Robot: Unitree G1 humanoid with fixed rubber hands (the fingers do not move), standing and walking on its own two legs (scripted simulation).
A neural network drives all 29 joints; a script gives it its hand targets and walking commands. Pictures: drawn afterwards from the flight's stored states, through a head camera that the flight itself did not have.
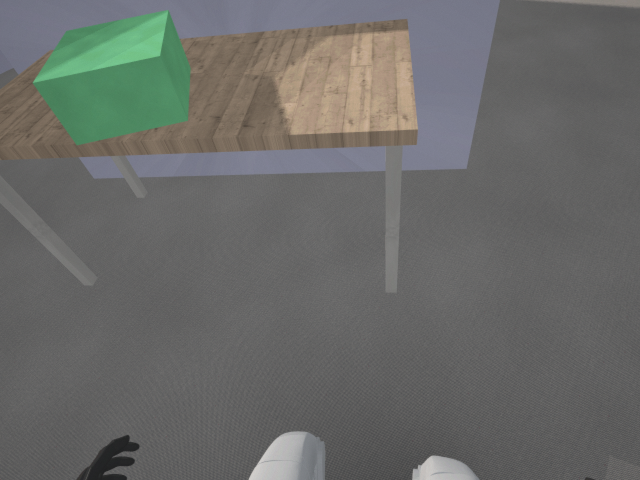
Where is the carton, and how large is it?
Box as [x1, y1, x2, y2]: [33, 10, 190, 144]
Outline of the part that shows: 168,10 68,30 65,32 33,81 33,83 76,144 187,120 190,68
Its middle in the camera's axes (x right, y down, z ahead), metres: -0.53 -0.43 +1.04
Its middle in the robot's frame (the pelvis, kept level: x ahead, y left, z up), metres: +1.04 +0.58 +0.05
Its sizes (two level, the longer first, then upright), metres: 0.319 0.286 0.167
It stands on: a table, 0.70 m high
